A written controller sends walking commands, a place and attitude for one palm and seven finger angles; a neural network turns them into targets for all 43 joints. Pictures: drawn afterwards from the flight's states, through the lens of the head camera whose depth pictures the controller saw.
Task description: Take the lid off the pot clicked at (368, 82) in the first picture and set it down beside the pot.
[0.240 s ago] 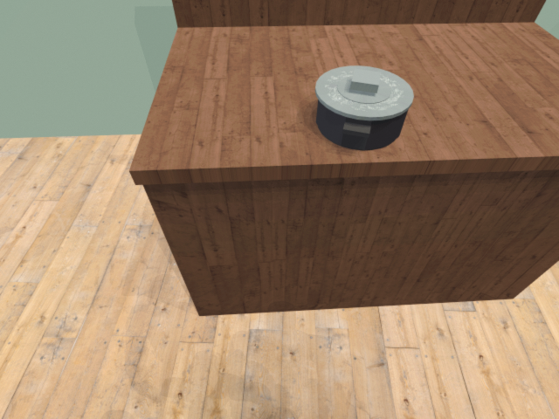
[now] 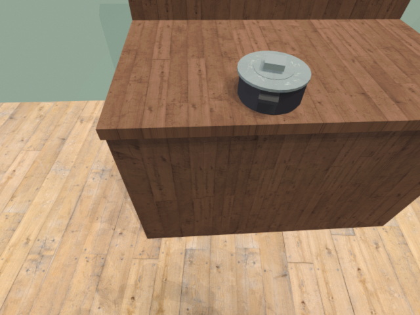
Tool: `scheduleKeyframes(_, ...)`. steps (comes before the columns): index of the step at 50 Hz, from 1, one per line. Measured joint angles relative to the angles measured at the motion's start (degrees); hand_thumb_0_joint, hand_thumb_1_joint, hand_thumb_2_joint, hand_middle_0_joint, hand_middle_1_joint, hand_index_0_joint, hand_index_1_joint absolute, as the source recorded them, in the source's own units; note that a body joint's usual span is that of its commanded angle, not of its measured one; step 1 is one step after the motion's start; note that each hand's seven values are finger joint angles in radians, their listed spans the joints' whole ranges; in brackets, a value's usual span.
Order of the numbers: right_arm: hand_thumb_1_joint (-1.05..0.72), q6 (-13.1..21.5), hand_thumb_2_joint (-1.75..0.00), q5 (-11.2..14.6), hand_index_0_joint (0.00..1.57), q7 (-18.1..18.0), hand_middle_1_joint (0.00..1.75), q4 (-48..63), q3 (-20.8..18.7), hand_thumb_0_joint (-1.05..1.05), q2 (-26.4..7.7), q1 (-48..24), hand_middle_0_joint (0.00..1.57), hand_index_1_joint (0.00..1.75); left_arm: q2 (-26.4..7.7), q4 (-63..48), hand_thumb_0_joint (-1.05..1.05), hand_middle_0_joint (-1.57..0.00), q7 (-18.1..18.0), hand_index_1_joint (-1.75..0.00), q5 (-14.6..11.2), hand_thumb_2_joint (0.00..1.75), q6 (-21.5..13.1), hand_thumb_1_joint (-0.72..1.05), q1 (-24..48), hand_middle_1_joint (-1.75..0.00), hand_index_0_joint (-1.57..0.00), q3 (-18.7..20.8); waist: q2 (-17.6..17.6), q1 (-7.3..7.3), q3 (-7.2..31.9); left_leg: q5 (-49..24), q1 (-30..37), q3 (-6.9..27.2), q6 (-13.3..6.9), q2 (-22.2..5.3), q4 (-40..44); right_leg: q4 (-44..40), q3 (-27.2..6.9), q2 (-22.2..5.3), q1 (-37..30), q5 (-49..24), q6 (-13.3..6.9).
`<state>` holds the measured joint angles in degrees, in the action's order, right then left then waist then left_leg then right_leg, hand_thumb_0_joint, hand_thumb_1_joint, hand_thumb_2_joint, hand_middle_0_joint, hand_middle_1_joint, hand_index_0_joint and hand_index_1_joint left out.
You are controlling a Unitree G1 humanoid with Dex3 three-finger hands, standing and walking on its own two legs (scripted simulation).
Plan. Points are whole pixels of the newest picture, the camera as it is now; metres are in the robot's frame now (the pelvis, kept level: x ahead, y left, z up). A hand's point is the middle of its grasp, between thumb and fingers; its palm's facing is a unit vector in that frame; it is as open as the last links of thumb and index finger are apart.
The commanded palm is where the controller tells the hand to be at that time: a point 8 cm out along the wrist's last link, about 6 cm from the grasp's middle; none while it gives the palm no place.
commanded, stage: look at it before walking up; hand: left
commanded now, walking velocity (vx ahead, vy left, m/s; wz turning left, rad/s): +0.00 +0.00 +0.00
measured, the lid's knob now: (275, 62) +0.72 -0.14 +0.12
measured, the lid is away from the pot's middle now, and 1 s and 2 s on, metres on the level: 0.00 0.00 0.00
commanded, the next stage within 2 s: walk to a spot facing it in 0.40 s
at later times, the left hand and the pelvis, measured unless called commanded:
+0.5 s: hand out of the picture +0.01 +0.18 -0.17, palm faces +0.03 -0.98 -0.20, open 7.4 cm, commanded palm none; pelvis +0.01 +0.01 +0.00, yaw +0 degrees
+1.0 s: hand out of the picture +0.06 +0.16 -0.16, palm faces -0.12 -0.95 -0.27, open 7.4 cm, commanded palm none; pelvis +0.01 -0.03 +0.00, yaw -12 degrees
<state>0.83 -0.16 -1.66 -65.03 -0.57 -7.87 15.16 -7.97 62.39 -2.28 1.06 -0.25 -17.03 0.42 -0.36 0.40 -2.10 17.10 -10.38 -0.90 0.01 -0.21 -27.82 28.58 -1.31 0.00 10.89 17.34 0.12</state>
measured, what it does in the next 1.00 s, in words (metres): lifts its left foot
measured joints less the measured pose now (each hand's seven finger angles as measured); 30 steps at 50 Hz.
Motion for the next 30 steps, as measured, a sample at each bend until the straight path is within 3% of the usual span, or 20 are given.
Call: scheduleKeyframes(30, -0.91, 0.0, -0.9, -0.1, 0.2, -0.5, 0.3, 0.0, -0.2, 0.0, 0.0, 0.2, 0.2, 0.3, -0.2, 0.2, 0.0, -0.2, 0.3, -0.3, 0.0, 0.9, 0.6, 0.9, -0.1, -0.3, -0.2, 0.7, 0.2, -0.43, -0.1, 0.7, 1.3, -1.1, -0.5, 0.2, 0.7, -0.3, -1.1, -0.2, -0.7, 0.5, 0.4)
